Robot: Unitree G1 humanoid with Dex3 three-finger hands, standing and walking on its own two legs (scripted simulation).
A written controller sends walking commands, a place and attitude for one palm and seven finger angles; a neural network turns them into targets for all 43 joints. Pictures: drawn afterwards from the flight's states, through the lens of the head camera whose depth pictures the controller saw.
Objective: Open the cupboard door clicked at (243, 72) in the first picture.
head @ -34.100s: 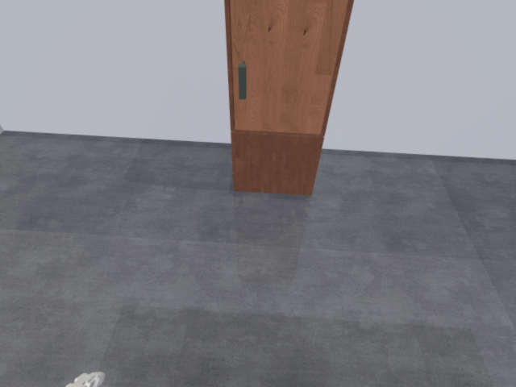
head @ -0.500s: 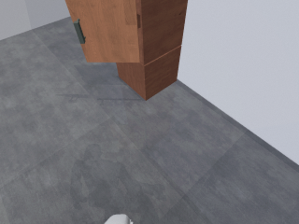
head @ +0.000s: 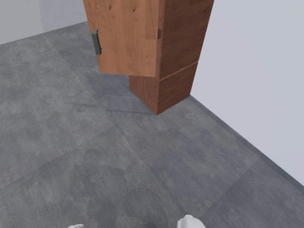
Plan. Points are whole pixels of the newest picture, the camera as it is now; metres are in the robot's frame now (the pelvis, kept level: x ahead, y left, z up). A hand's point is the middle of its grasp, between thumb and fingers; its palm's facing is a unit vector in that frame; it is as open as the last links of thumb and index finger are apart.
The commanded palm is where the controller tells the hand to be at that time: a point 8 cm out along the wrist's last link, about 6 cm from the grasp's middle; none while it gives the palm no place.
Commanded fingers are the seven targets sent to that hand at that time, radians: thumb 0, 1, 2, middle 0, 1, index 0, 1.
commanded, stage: take the last steps up to it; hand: left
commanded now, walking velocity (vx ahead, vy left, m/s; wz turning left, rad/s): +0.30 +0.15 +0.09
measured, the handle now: (97, 41) +1.06 +0.36 -0.10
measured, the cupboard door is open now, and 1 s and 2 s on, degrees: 48 48 48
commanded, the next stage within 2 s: come to a stop and stand still in 1.12 s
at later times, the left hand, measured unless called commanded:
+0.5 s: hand out of the picture +0.14 +0.18 -0.16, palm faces +0.16 -0.96 -0.24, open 7.2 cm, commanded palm none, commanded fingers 0.00 0.90 0.90 -0.20 -0.30 -0.20 -0.30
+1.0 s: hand (80, 143) +0.43 +0.30 -0.16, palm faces +0.09 -0.98 -0.20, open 7.3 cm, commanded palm none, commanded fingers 0.00 0.90 0.90 -0.20 -0.30 -0.20 -0.30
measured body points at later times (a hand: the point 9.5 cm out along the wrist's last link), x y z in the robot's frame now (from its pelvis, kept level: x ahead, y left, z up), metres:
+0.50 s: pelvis +0.18 -0.01 +0.01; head +0.20 -0.02 +0.45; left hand +0.13 +0.23 -0.14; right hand +0.27 -0.24 -0.15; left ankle +0.25 +0.17 -0.67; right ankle +0.11 -0.11 -0.74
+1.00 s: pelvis +0.35 +0.11 +0.00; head +0.37 +0.11 +0.45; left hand +0.42 +0.35 -0.15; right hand +0.36 -0.13 -0.15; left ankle +0.31 +0.16 -0.74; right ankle +0.41 -0.02 -0.67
